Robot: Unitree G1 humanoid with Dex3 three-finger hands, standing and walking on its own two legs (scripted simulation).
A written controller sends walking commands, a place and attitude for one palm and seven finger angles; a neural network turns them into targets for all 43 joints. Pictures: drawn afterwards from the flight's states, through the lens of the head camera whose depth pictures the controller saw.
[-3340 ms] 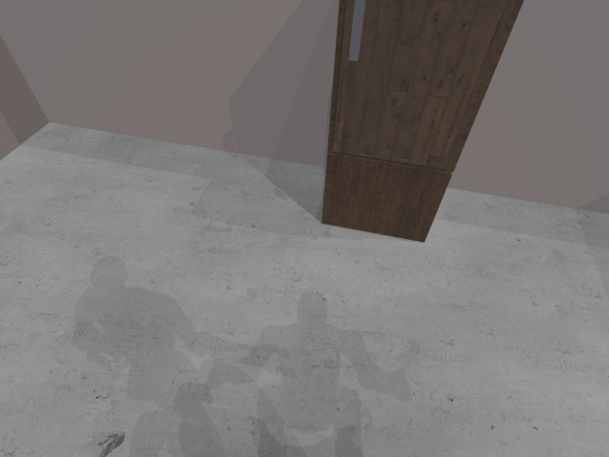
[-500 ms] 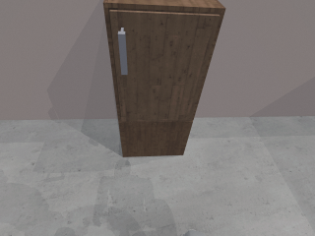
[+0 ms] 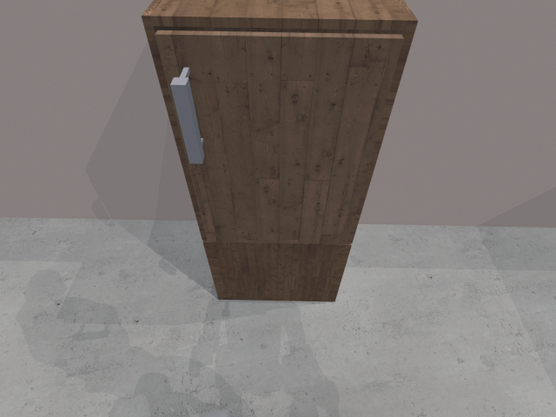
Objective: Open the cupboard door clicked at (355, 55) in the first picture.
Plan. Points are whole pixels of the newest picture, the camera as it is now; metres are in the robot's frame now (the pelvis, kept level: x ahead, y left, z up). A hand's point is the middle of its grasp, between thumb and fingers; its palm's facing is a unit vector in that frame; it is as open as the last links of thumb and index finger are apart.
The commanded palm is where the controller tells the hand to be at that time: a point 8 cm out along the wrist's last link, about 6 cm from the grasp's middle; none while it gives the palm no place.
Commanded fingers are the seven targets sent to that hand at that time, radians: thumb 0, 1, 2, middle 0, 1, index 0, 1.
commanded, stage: come to a stop and stand still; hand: left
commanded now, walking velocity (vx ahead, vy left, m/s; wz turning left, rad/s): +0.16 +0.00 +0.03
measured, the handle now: (191, 117) +0.61 +0.19 +0.11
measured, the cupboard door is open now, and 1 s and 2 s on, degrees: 0 0 0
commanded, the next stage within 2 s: look again from close up in 1.52 s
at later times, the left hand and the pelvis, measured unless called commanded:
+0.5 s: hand out of the picture +0.05 +0.19 -0.18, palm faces +0.04 -0.97 -0.24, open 7.3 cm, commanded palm none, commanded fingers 0.00 0.90 0.90 -0.20 -0.30 -0.20 -0.30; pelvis +0.03 +0.00 -0.01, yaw -3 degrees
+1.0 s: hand out of the picture -0.01 +0.17 -0.17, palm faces +0.09 -0.97 -0.21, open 7.3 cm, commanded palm none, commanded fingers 0.00 0.90 0.90 -0.20 -0.30 -0.20 -0.30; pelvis +0.00 -0.01 +0.01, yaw +0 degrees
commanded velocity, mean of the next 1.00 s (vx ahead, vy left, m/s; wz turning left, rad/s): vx -0.03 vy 0.05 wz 0.00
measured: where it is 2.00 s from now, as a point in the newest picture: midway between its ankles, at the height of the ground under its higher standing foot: outside the picture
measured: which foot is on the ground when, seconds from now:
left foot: up 0.00-0.16, down 0.18-0.58, up 0.60-1.00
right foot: down 0.00-0.24, up 0.26-0.56, down 0.58-1.00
